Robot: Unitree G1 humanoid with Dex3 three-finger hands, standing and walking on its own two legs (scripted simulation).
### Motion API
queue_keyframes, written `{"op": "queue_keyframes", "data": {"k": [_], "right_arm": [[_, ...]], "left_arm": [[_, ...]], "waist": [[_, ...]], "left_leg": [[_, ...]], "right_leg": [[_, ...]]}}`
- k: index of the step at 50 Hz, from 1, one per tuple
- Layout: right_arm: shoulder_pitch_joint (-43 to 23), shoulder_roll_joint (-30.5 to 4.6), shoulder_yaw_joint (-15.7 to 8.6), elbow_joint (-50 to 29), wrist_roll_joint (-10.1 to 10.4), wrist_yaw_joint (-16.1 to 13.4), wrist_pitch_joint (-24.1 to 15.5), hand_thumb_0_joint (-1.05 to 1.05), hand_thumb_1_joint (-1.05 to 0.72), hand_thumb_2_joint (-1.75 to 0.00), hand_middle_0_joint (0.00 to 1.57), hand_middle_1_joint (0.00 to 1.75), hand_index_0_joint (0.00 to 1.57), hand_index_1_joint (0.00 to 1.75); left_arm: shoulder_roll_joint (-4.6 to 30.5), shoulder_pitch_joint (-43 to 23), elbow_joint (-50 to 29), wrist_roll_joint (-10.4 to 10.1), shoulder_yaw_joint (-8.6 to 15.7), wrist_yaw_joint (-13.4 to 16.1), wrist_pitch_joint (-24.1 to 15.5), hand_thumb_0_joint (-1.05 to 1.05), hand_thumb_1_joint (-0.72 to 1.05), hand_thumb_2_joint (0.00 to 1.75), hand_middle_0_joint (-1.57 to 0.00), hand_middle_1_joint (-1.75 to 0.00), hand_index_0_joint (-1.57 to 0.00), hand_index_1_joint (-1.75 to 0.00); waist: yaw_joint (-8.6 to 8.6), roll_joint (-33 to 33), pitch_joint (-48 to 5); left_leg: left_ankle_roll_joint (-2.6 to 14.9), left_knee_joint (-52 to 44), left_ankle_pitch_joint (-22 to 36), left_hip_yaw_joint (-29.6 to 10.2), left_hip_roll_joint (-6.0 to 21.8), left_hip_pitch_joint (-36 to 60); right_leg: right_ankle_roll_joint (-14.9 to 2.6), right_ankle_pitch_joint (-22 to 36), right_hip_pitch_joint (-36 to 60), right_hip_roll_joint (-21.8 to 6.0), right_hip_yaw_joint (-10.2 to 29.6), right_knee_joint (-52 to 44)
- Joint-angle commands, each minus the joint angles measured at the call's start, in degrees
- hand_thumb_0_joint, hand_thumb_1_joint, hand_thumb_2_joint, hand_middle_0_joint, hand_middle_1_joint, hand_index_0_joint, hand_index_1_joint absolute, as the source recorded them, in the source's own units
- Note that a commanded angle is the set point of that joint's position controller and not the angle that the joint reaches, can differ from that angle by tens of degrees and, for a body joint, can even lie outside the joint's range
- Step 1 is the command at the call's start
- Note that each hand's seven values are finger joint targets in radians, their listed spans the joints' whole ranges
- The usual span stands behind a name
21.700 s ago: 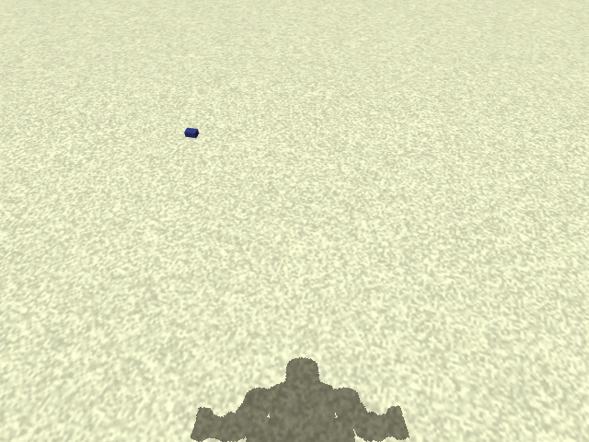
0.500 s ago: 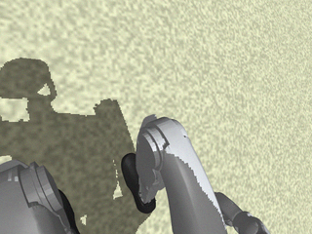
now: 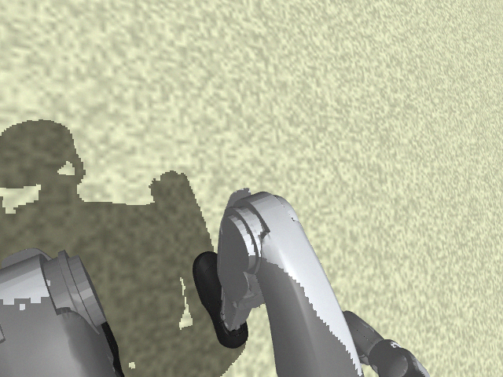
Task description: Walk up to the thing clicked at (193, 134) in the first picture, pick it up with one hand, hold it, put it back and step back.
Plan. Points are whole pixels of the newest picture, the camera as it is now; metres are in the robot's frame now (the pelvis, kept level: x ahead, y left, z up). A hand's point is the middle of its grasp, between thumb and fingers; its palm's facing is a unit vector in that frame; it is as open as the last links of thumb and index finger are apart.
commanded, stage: rest palm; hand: left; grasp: from above
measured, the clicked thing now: out of the picture +0.44 +0.34 -0.28
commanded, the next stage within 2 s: close in 0.18 s
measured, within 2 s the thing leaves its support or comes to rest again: neither
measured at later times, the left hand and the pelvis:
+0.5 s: hand out of the picture +0.43 +0.34 -0.25, palm faces -0.55 -0.12 -0.83, open 13.3 cm; pelvis +0.01 +0.00 +0.00, yaw +1 degrees
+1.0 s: hand out of the picture +0.43 +0.33 -0.26, palm faces -0.43 -0.08 -0.90, open 11.7 cm; pelvis +0.00 +0.00 +0.00, yaw +0 degrees
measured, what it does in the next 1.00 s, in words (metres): stands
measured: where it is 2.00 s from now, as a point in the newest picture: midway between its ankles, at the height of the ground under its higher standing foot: (171, 345)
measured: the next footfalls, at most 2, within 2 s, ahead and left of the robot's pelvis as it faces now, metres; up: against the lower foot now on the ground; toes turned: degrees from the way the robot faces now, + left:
none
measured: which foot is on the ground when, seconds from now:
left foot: down 0.00-1.00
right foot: down 0.00-1.00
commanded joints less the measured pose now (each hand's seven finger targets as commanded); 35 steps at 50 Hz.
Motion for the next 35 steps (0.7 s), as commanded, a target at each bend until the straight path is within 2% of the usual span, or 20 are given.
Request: {"op": "queue_keyframes", "data": {"k": [1,2,3,4,5,6,7,8,9,10,12,16,18,22,25,28,31,32,33,35], "right_arm": [[8.58,-20.03,-6.49,0.3,0.62,0.35,-2.29,0.0,-0.9,-0.9,0.2,0.3,0.2,0.3],[8.4,-20.12,-6.59,0.13,0.71,0.51,-2.76,0.0,-0.9,-0.9,0.2,0.3,0.2,0.3],[6.93,-20.87,-6.78,-1.51,1.09,0.65,-3.48,0.0,-0.9,-0.9,0.2,0.3,0.2,0.3],[7.53,-21.39,-6.86,-1.42,1.63,0.71,-3.76,0.0,-0.9,-0.9,0.2,0.3,0.2,0.3],[8.02,-21.33,-7.21,-1.07,2.11,0.78,-3.88,0.0,-0.9,-0.91,0.2,0.3,0.2,0.3],[8.13,-20.95,-7.26,-0.65,2.04,0.79,-3.82,0.0,-0.9,-0.91,0.2,0.3,0.2,0.3],[7.64,-20.55,-7.46,-0.76,1.94,1.03,-4.35,0.0,-0.91,-0.91,0.2,0.3,0.2,0.3],[8.28,-19.58,-6.69,-0.13,1.84,1.33,-4.44,0.0,-0.91,-0.91,0.2,0.3,0.2,0.3],[9.05,-19.74,-6.55,-0.27,2.03,1.38,-4.22,0.0,-0.91,-0.91,0.2,0.3,0.2,0.3],[9.87,-19.74,-6.47,-0.22,2.3,1.22,-3.95,0.0,-0.9,-0.91,0.2,0.3,0.2,0.3],[10.11,-19.37,-6.26,-0.58,2.67,1.1,-3.57,0.0,-0.91,-0.91,0.2,0.3,0.2,0.3],[11.13,-19.3,-5.46,-1.78,2.19,1.1,-2.12,0.0,-0.9,-0.9,0.2,0.3,0.2,0.3],[12.2,-19.42,-5.49,-1.34,2.57,0.82,-0.96,0.0,-0.9,-0.9,0.2,0.3,0.2,0.3],[12.83,-19.52,-3.86,-2.23,1.99,0.88,0.17,0.0,-0.9,-0.9,0.2,0.3,0.2,0.3],[12.23,-19.57,-3.59,-2.97,2.12,0.08,0.88,0.0,-0.9,-0.9,0.2,0.3,0.2,0.3],[10.74,-18.31,-2.64,-3.7,1.62,0.12,1.38,0.0,-0.9,-0.9,0.2,0.3,0.2,0.3],[9.24,-18.59,-3.06,-3.38,1.34,-0.83,1.52,0.0,-0.89,-0.9,0.2,0.3,0.2,0.3],[9.96,-19.25,-3.66,-2.8,1.11,-1.05,1.54,0.0,-0.89,-0.9,0.2,0.3,0.2,0.3],[8.84,-18.75,-3.49,-3.18,0.7,-0.94,1.24,0.0,-0.89,-0.9,0.2,0.3,0.2,0.3],[9.2,-19.52,-4.17,-1.37,0.35,-1.04,1.12,0.0,-0.89,-0.9,0.2,0.3,0.2,0.3]], "left_arm": [[9.13,-15.9,-5.74,-2.25,0.25,3.37,4.44,0.0,-0.48,0.96,-0.12,-0.86,-0.09,-0.88],[8.87,-16.46,-5.99,-2.76,0.2,3.05,5.2,0.0,-0.48,0.96,-0.11,-0.87,-0.09,-0.89],[11.4,-16.42,-6.0,-3.71,2.8,3.01,5.74,0.0,-0.47,0.95,-0.12,-0.86,-0.1,-0.88],[12.71,-17.67,-7.46,-3.23,3.28,2.34,6.35,0.0,-0.48,0.96,-0.12,-0.86,-0.1,-0.88],[13.68,-19.07,-8.17,-3.99,4.53,1.89,6.56,0.0,-0.48,0.95,-0.13,-0.86,-0.1,-0.88],[13.69,-19.4,-7.78,-3.94,4.97,1.44,6.89,0.0,-0.46,0.94,-0.14,-0.85,-0.12,-0.87],[10.38,-16.32,-3.68,-4.4,3.89,0.1,7.4,0.0,-0.46,0.93,-0.14,-0.85,-0.12,-0.87],[9.79,-15.24,-2.35,-5.33,4.04,-0.99,7.53,0.0,-0.45,0.92,-0.14,-0.87,-0.12,-0.88],[10.7,-15.16,-2.43,-5.81,4.1,-2.2,7.51,0.0,-0.45,0.91,-0.13,-0.88,-0.12,-0.89],[12.86,-17.93,-5.39,-6.37,5.2,-3.21,7.1,0.0,-0.45,0.92,-0.13,-0.87,-0.11,-0.89],[14.07,-17.9,-5.82,-6.95,5.89,-5.74,6.54,0.0,-0.44,0.91,-0.14,-0.87,-0.13,-0.89],[11.1,-14.3,-4.82,-7.18,2.99,-9.1,4.01,0.0,-0.35,0.86,-0.17,-0.92,-0.18,-0.9],[13.38,-17.02,-8.16,-7.83,3.6,-9.5,2.68,0.0,-0.34,0.86,-0.2,-0.88,-0.2,-0.87],[9.29,-12.21,-3.09,-8.61,1.59,-10.18,0.07,0.0,-0.31,0.84,-0.19,-0.91,-0.2,-0.89],[14.56,-14.09,-6.43,-8.05,3.65,-9.44,-2.48,0.0,-0.29,0.82,-0.22,-0.88,-0.23,-0.87],[12.63,-13.92,-6.5,-6.86,2.05,-8.41,-3.65,0.0,-0.26,0.81,-0.25,-0.84,-0.25,-0.83],[14.5,-15.67,-8.94,-5.23,2.77,-5.05,-4.28,0.0,-0.21,0.78,-0.28,-0.81,-0.29,-0.8],[16.82,-17.19,-11.59,-4.08,4.01,-3.71,-4.44,0.0,-0.2,0.77,-0.28,-0.8,-0.29,-0.78],[15.45,-15.49,-8.95,-2.74,2.93,-2.76,-3.7,0.0,-0.18,0.75,-0.29,-0.78,-0.3,-0.77],[14.52,-13.19,-6.49,-1.47,2.71,-0.37,-2.46,0.0,-0.16,0.73,-0.31,-0.76,-0.32,-0.74]], "waist": [[-3.2,28.79,-29.71],[-3.47,29.9,-30.68],[-2.95,29.15,-31.52],[-2.99,31.08,-33.07],[-2.62,32.74,-34.56],[-2.56,33.57,-35.44],[-3.41,32.77,-31.67],[-3.86,31.17,-29.85],[-4.19,31.4,-30.21],[-3.46,32.42,-33.29],[-2.89,33.41,-33.8],[-4.04,30.24,-33.44],[-3.6,30.19,-38.17],[-4.92,24.51,-32.19],[-2.89,27.57,-34.22],[-3.28,27.4,-34.64],[-2.48,29.04,-35.75],[-2.07,31.13,-36.47],[-1.97,30.49,-34.99],[-2.26,28.99,-32.13]], "left_leg": [[-2.51,-17.34,7.3,2.62,0.17,27.25],[-2.55,-17.68,7.38,2.53,0.3,28.48],[-2.59,-17.69,7.37,1.94,0.43,28.68],[-2.62,-17.56,8.49,1.85,0.43,30.69],[-2.85,-17.67,9.73,1.71,0.6,31.58],[-2.96,-17.61,10.61,1.88,0.47,31.91],[-2.98,-17.08,9.67,2.14,0.3,30.26],[-2.72,-16.9,8.77,2.59,0.11,28.13],[-2.54,-16.54,9.53,3.2,0.09,27.57],[-2.58,-16.52,11.26,3.24,-0.11,28.82],[-2.72,-16.08,13.36,3.38,-0.17,30.09],[-2.55,-13.94,18.03,3.96,-0.53,30.53],[-2.12,-13.95,20.38,4.26,-0.41,31.48],[-1.66,-12.96,18.56,4.01,-0.83,27.94],[-1.81,-13.92,17.31,3.85,-0.63,29.33],[-1.71,-14.11,14.86,3.46,-0.25,29.68],[-1.9,-15.32,11.69,3.12,-0.18,29.36],[-2.12,-15.78,11.98,3.49,-0.14,30.08],[-2.27,-15.52,11.37,3.47,-0.08,29.62],[-2.21,-15.54,10.58,3.97,-0.09,27.37]], "right_leg": [[-3.56,9.73,11.43,2.71,-3.18,-10.42],[-3.68,9.7,11.63,2.93,-3.24,-10.56],[-3.51,9.93,12.0,2.41,-3.32,-9.99],[-3.51,11.03,11.94,2.25,-3.07,-9.37],[-3.58,12.09,12.74,2.08,-2.99,-9.12],[-3.63,12.82,13.19,2.02,-2.98,-9.09],[-3.53,12.35,11.83,1.85,-3.06,-8.65],[-3.31,11.46,12.34,1.96,-3.35,-9.49],[-3.3,12.25,13.94,2.3,-2.89,-10.11],[-3.36,13.38,15.02,2.07,-2.9,-10.22],[-3.38,14.73,15.57,1.54,-2.91,-9.59],[-3.26,18.04,18.69,1.95,-3.5,-10.11],[-2.85,20.65,22.69,2.17,-2.95,-11.1],[-2.74,19.12,21.98,2.49,-3.77,-11.88],[-3.15,17.14,22.53,2.75,-3.51,-12.26],[-2.93,15.3,21.76,2.93,-3.66,-11.61],[-3.27,12.32,20.33,3.36,-3.93,-11.81],[-3.39,12.43,20.6,3.46,-3.73,-11.91],[-3.52,11.9,19.0,3.42,-3.62,-11.27],[-3.53,11.31,17.8,3.92,-3.43,-11.85]]}}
